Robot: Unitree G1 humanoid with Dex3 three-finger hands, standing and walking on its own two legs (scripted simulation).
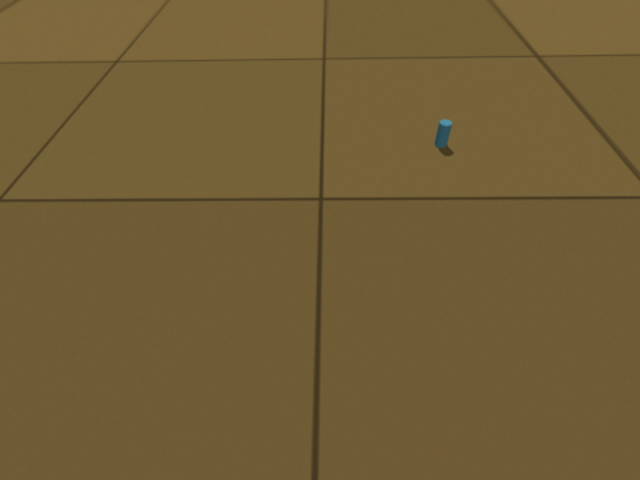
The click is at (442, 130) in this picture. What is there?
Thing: squat round
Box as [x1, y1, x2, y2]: [435, 119, 451, 147]
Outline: 446,119 440,120 435,139 435,145 439,147 445,146 448,137 451,122
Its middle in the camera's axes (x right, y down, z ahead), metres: +0.66 -0.60 +2.11
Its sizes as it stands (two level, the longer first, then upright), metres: 0.066 0.066 0.136
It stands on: the floor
